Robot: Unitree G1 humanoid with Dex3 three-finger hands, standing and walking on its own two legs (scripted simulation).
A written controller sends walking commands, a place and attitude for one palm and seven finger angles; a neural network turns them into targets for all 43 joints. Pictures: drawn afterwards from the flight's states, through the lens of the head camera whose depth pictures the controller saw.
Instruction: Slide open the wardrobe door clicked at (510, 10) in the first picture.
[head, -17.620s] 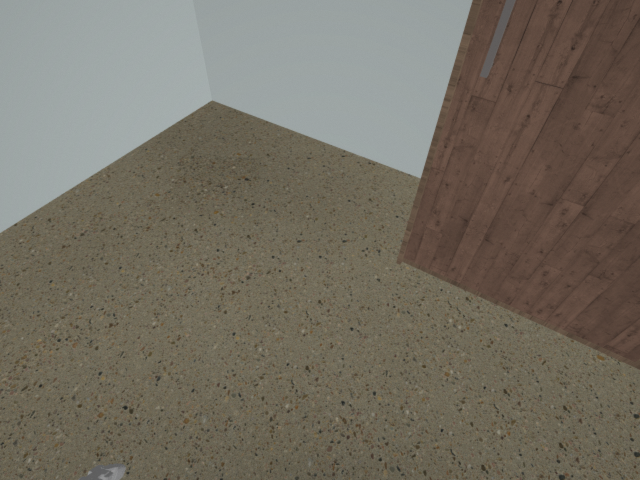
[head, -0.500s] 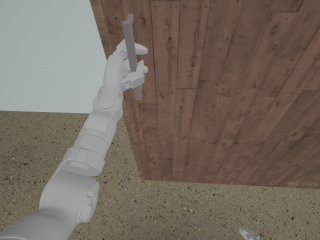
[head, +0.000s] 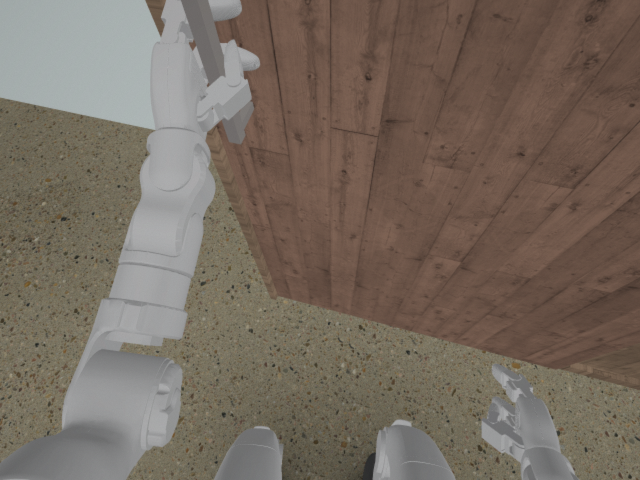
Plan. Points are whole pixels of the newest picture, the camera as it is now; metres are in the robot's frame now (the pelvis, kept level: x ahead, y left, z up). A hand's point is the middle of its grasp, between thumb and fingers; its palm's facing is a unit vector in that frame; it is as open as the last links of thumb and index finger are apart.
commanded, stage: step sideways, sliding the door along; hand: left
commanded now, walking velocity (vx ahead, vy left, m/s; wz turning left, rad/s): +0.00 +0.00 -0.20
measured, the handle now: (221, 50) +0.49 +0.19 +0.19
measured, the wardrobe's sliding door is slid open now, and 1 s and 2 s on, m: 0.01 0.23 0.40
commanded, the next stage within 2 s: none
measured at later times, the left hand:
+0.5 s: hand (324, 97) +0.44 +0.07 +0.18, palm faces +0.31 -0.95 -0.02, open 6.3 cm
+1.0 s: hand (465, 134) +0.42 -0.06 +0.18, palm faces +0.08 -1.00 +0.00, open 6.6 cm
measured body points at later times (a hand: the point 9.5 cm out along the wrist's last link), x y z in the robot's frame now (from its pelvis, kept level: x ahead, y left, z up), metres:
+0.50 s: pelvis +0.09 -0.10 -0.01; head +0.20 -0.11 +0.43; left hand +0.42 +0.12 +0.19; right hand +0.33 -0.26 -0.12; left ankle +0.01 +0.07 -0.71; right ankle +0.14 -0.21 -0.72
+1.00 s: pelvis +0.15 -0.16 -0.01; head +0.23 -0.17 +0.43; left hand +0.41 -0.01 +0.18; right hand +0.37 -0.32 -0.11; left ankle +0.05 +0.01 -0.70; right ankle +0.22 -0.23 -0.72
